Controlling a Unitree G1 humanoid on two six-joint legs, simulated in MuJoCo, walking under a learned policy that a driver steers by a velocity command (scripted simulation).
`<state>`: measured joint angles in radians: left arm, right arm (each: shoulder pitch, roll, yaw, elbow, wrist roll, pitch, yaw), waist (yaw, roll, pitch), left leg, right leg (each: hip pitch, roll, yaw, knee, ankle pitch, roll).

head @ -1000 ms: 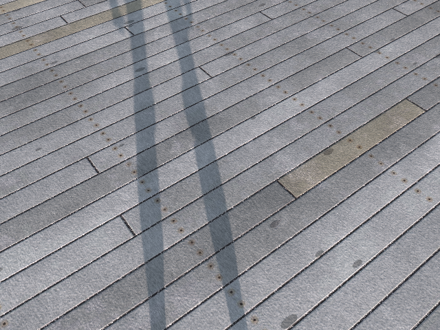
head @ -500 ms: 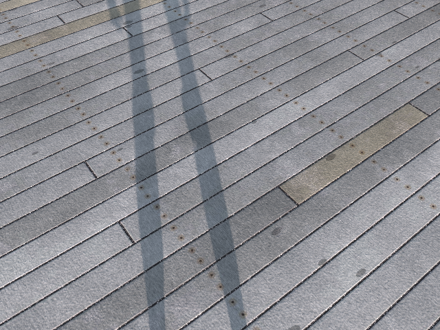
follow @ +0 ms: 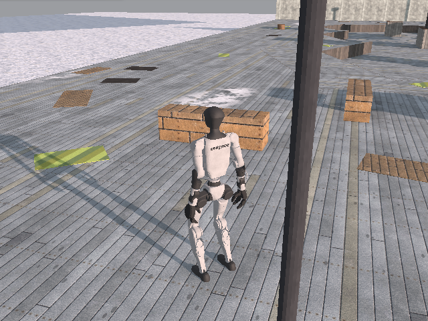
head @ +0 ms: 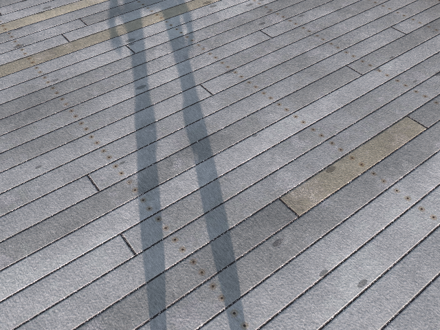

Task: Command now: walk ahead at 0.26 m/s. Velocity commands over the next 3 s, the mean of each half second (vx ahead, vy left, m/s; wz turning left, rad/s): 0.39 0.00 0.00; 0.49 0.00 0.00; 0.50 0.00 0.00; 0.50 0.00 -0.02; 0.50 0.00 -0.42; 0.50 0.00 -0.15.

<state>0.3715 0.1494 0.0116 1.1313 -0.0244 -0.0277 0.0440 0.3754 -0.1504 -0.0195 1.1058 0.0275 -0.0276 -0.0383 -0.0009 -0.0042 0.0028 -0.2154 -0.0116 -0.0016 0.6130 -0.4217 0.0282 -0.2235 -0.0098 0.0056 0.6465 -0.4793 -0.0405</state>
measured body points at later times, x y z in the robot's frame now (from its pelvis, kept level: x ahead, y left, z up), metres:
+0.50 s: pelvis +0.18 -0.01 +0.00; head +0.22 -0.01 +0.45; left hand +0.05 +0.21 -0.13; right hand +0.42 -0.21 -0.10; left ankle +0.37 +0.11 -0.70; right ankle -0.01 -0.12 -0.73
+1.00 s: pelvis +0.46 +0.01 +0.02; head +0.48 +0.00 +0.47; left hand +0.65 +0.24 -0.09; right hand +0.42 -0.24 -0.13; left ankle +0.38 +0.10 -0.73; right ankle +0.65 -0.15 -0.68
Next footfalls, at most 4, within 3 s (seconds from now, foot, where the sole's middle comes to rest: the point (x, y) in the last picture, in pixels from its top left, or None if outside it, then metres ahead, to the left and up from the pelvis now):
0.56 left None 0.42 0.11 -0.76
1.12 right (272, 274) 0.72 -0.14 -0.76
1.72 left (203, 198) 1.04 0.10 -0.76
2.30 right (263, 143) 1.34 -0.15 -0.76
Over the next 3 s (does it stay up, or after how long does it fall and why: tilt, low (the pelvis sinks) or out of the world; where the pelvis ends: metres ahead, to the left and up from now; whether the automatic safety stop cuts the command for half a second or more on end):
stays up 1.57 -0.09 0.01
